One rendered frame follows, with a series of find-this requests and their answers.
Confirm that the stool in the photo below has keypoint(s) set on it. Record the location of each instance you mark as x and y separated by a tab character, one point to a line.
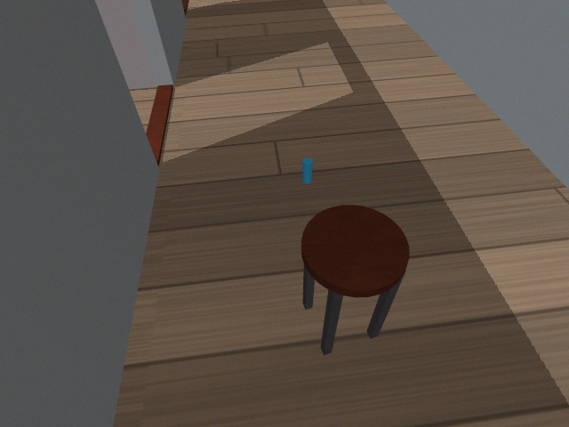
355	251

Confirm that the can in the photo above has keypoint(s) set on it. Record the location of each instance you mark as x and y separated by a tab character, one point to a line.
307	170

